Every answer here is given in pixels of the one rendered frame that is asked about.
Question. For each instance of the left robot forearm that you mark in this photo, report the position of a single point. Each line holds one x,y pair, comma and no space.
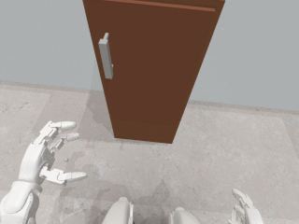
19,206

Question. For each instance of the robot left hand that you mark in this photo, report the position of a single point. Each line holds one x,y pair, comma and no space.
42,150

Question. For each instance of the robot left shin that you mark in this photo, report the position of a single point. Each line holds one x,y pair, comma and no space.
123,199

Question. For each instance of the handle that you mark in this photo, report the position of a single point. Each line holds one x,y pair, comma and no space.
105,56

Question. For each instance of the cupboard door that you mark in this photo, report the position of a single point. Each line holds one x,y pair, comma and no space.
154,48

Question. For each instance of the robot right hand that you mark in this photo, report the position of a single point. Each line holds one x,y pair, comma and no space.
247,213

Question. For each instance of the robot right thigh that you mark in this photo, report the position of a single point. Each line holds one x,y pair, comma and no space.
182,217

